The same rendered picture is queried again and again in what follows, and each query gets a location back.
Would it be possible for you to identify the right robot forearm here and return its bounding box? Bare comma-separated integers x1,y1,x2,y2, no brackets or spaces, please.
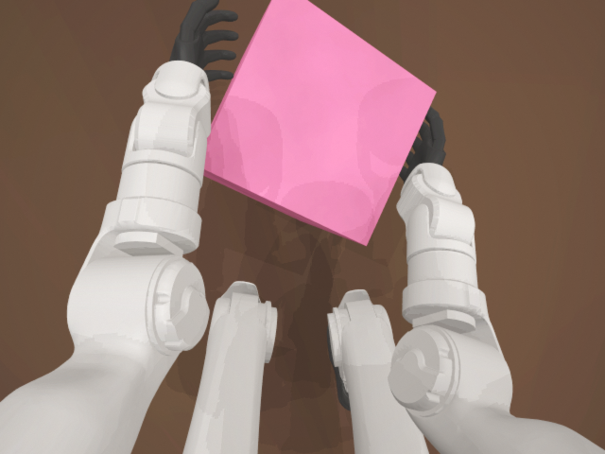
396,163,504,357

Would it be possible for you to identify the robot thigh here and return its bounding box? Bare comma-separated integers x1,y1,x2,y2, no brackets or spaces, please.
327,300,429,454
182,292,277,454

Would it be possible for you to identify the robot left thigh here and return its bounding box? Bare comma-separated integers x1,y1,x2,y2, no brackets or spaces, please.
182,292,277,454

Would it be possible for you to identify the robot right hand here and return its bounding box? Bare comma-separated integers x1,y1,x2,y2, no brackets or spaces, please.
399,106,446,183

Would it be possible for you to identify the robot right upper arm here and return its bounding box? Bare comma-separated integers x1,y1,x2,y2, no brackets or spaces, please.
388,324,605,454

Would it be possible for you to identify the carton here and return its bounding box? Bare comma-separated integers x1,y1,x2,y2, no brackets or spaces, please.
203,0,437,246

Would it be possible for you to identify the robot right thigh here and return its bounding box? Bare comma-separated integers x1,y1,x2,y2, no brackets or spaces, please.
327,300,429,454

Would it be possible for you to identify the robot left upper arm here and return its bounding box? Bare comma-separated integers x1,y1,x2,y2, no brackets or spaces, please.
0,254,210,454

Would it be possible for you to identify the left robot forearm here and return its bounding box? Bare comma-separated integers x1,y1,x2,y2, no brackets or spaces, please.
67,61,211,331

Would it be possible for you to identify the robot left hand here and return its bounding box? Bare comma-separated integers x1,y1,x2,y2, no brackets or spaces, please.
169,0,238,82

